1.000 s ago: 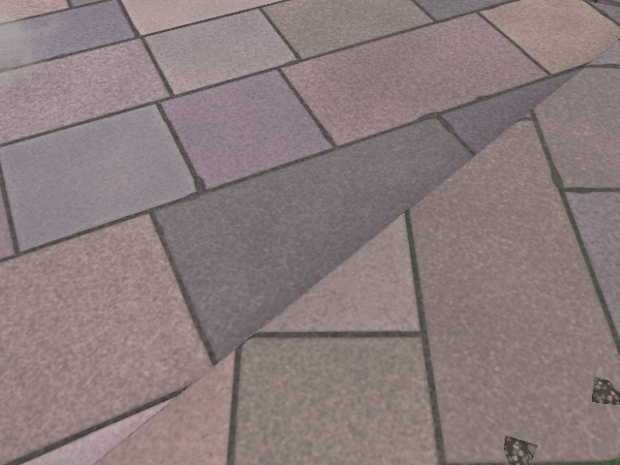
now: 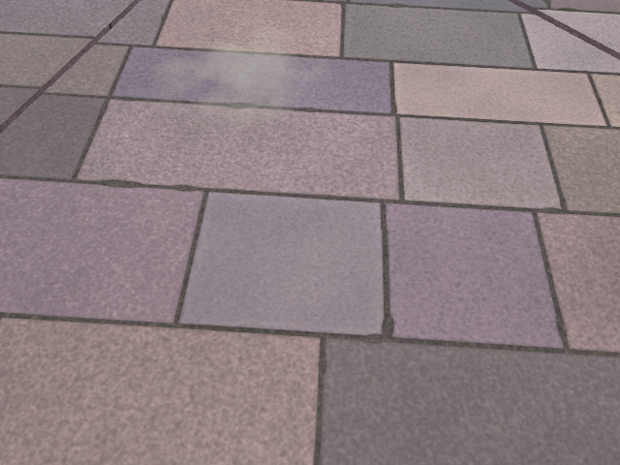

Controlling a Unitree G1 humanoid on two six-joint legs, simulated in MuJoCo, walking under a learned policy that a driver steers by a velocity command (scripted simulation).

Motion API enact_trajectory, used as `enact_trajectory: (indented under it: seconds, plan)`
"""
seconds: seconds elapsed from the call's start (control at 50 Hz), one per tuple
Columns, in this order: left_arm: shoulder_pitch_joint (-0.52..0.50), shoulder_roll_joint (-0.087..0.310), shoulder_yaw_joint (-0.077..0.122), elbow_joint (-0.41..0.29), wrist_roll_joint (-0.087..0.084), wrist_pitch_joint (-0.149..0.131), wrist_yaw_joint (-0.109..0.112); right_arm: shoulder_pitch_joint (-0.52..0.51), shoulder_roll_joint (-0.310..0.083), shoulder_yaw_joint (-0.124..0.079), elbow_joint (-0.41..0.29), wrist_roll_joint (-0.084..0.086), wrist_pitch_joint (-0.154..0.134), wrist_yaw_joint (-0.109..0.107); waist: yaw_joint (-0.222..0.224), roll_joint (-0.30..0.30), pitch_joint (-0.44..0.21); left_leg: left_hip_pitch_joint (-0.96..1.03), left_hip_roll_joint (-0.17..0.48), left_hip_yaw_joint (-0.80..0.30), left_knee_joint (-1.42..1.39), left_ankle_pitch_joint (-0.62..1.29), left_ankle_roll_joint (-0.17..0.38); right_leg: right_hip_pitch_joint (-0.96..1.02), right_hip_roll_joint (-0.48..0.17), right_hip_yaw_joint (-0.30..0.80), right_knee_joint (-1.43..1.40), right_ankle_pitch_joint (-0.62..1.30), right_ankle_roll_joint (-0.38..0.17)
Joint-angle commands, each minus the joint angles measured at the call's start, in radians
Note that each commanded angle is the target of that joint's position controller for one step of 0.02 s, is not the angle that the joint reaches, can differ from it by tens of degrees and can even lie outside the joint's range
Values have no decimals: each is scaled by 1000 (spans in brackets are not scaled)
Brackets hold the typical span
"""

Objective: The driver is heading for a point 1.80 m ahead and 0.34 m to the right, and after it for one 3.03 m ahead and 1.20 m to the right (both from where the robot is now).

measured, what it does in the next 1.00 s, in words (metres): goes down: right foot 0.09 m lower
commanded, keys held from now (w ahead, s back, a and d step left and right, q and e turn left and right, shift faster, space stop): w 1.00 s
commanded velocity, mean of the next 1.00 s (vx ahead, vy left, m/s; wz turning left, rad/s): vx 0.50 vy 0.00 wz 0.03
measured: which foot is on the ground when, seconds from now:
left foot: down 0.00-0.52, up 0.54-1.00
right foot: up 0.00-0.50, down 0.52-1.00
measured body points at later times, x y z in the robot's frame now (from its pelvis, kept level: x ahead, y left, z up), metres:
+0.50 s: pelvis +0.28 -0.07 -0.06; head +0.31 -0.08 +0.39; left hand +0.51 +0.16 -0.14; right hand +0.24 -0.36 -0.18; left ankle +0.05 +0.09 -0.73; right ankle +0.43 -0.20 -0.79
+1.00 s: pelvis +0.57 -0.10 -0.09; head +0.60 -0.10 +0.36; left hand +0.53 +0.17 -0.23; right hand +0.81 -0.32 -0.17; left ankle +0.74 +0.01 -0.81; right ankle +0.42 -0.21 -0.82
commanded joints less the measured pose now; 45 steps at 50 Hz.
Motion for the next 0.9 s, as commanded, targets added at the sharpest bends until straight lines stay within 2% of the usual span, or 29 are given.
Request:
enact_trajectory:
  seconds: [0.02,0.04,0.08,0.14,0.16,0.2,0.24,0.28,0.3,0.34,0.38,0.42,0.46,0.48,0.5,0.52,0.54,0.56,0.58,0.6,0.62,0.64,0.66,0.68,0.7,0.72,0.76,0.82,0.9]
  plan:
    - [2,103,29,-76,7,0,2,61,-100,-32,-31,-5,-20,1,-14,93,-109,275,259,-315,-284,274,214,-237,-88,71,-26,106,-6]
    - [6,81,25,-75,6,13,4,57,-106,-35,-23,-2,-28,1,-3,84,-96,247,260,-303,-318,258,221,-224,-92,69,-69,125,0]
    - [-28,66,22,-91,10,30,10,67,-137,-43,-2,2,-40,-3,1,73,-55,209,259,-266,-371,247,227,-250,-94,70,-157,199,12]
    - [-109,41,14,-117,24,31,4,101,-156,-49,34,0,-35,-18,-20,60,-38,224,232,-185,-384,291,207,-273,-83,62,-320,371,28]
    - [-106,46,17,-114,24,26,-3,113,-167,-52,46,-7,-37,-22,-21,69,-49,246,244,-178,-369,327,203,-279,-89,76,-315,443,26]
    - [-144,56,19,-115,16,17,-11,129,-162,-50,59,-2,-39,-26,-36,56,-39,263,235,-152,-353,284,193,-301,-83,65,-343,528,25]
    - [-229,83,30,-145,9,-1,-22,203,-153,-47,102,9,-37,-41,-62,59,2,382,248,-183,-314,178,174,-449,-90,100,-414,595,6]
    - [-300,70,25,-168,16,-16,-38,244,-160,-49,122,2,-34,-48,-91,71,29,428,268,-196,-276,145,171,-502,-88,94,-467,625,-12]
    - [-338,58,19,-182,25,-23,-48,249,-161,-50,129,7,-29,-58,-94,61,46,427,262,-184,-249,120,158,-504,-90,99,-529,664,-14]
    - [-382,26,6,-189,23,-24,-69,258,-162,-49,131,9,-18,-64,-122,55,68,312,232,-148,-206,16,141,-373,-51,52,-625,739,-10]
    - [-375,22,2,-186,9,-17,-84,257,-169,-51,134,14,-13,-63,-125,62,72,267,232,-141,-148,-10,128,-290,-36,50,-667,739,-16]
    - [-374,26,-1,-184,1,-12,-87,274,-170,-54,145,21,-6,-64,-126,62,86,296,243,-151,-79,15,107,-257,-32,56,-713,697,-20]
    - [-345,43,3,-165,1,-9,-77,282,-174,-56,155,18,1,-65,-114,71,77,356,251,-162,18,98,82,-219,-39,60,-757,635,-28]
    - [-269,69,16,-137,3,-8,-69,277,-183,-58,157,14,6,-63,-77,71,37,378,246,-161,118,210,78,-138,-32,47,-772,595,-41]
    - [-126,106,35,-87,10,-10,-59,252,-190,-56,157,11,10,-56,2,53,-50,339,204,-133,288,325,59,63,13,-11,-781,578,-55]
    - [60,152,53,-24,19,-11,-54,246,-159,-44,160,10,5,-52,87,40,-154,176,155,-99,548,270,16,365,-6,-35,-707,636,-70]
    - [163,203,45,4,40,-12,-54,377,-14,-10,172,-9,-8,-42,50,-208,-303,-199,58,-93,1008,-544,-45,757,-176,137,-427,935,-136]
    - [245,222,55,15,18,5,-57,525,-22,4,190,30,-39,-36,46,-354,-470,-382,-40,-218,1244,-618,-74,903,-322,494,-482,868,-293]
    - [302,251,71,58,-13,29,-55,411,-67,-1,135,65,-58,-45,94,-293,-495,-510,-10,-208,1248,-504,-80,901,-383,685,-721,402,-340]
    - [186,189,53,20,0,30,-42,232,-125,-8,99,75,-59,-59,89,-97,-316,-566,68,-134,1115,-364,-65,737,-336,637,-828,177,-283]
    - [45,153,36,-25,27,21,-34,142,-147,-12,84,56,-48,-77,65,-6,-189,-532,107,-101,1074,-250,-60,526,-328,591,-872,199,-269]
    - [-28,133,25,-38,43,3,-34,136,-146,-14,76,31,-31,-89,18,-26,-143,-471,142,-111,1051,-205,-61,368,-339,587,-867,302,-288]
    - [-80,79,8,-43,44,-15,-36,166,-152,-28,95,13,-17,-84,-31,-23,-99,-364,186,-162,881,-94,-42,218,-277,473,-871,369,-246]
    - [-87,65,5,-31,46,-22,-34,181,-115,-29,105,8,-4,-80,-53,-73,-48,-299,191,-152,776,-66,-42,124,-208,345,-908,425,-213]
    - [-77,73,7,-17,43,-25,-25,162,-82,-23,96,2,-2,-78,-57,-105,-28,-283,189,-137,680,-48,-59,98,-175,278,-926,490,-207]
    - [-50,82,12,-7,38,-27,-14,131,-72,-22,84,-8,-5,-75,-49,-104,-24,-286,188,-122,601,-11,-72,111,-167,235,-941,600,-215]
    - [5,81,15,14,32,-20,7,70,-51,-16,64,-11,-9,-65,-39,-72,-39,-290,179,-106,440,78,-81,165,-158,174,-951,713,-214]
    - [49,90,20,27,9,-6,20,-58,-21,-5,41,-5,-18,-45,1,-43,-22,-256,135,-61,186,271,-69,218,-115,90,-978,682,-173]
    - [130,91,21,64,2,9,25,-206,-19,-3,4,8,-22,-22,51,-36,40,-249,95,-34,45,332,-50,302,-131,81,-991,543,-158]
Keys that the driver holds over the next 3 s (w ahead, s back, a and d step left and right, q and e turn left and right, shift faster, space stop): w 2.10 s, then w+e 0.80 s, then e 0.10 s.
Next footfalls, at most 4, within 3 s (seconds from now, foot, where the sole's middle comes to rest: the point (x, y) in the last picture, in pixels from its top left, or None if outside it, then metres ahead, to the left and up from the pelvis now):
0.52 right None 0.45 -0.21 -0.86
1.04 left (317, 349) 0.77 0.01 -0.86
1.58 right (408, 262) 1.05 -0.24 -0.86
2.12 left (324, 179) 1.36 -0.01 -0.86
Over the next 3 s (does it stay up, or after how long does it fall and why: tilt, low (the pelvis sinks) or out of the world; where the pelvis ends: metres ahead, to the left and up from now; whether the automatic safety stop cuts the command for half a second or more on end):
stays up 1.65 -0.21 -0.08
